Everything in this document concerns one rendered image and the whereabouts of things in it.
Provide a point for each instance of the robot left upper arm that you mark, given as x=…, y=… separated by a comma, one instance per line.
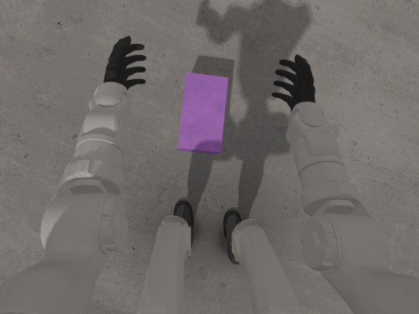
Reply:
x=80, y=231

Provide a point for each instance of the left robot thigh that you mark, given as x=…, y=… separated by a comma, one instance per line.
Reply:
x=163, y=290

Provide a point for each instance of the carton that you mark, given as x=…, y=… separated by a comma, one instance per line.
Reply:
x=202, y=113

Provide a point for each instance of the robot right hand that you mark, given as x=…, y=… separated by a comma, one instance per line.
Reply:
x=303, y=88

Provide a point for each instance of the left robot foot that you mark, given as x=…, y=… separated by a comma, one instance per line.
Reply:
x=183, y=209

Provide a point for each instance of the robot left forearm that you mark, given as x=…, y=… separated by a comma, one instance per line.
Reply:
x=101, y=146

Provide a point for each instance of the robot left hand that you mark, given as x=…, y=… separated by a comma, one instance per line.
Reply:
x=116, y=70

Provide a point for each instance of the robot right forearm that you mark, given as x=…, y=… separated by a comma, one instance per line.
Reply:
x=325, y=184

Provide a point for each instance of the robot right upper arm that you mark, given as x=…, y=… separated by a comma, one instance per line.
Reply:
x=351, y=252

